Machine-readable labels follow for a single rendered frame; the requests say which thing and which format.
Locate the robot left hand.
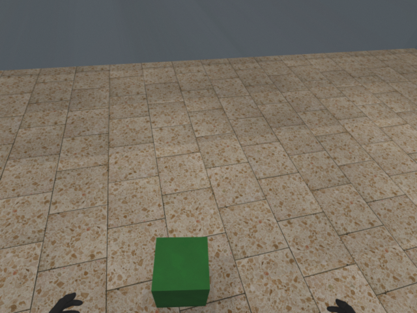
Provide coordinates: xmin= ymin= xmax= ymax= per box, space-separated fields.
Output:
xmin=49 ymin=292 xmax=83 ymax=313

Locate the robot right hand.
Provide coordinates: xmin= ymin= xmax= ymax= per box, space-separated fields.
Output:
xmin=327 ymin=299 xmax=356 ymax=313

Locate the carton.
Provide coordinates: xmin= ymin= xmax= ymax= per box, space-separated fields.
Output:
xmin=151 ymin=237 xmax=210 ymax=308

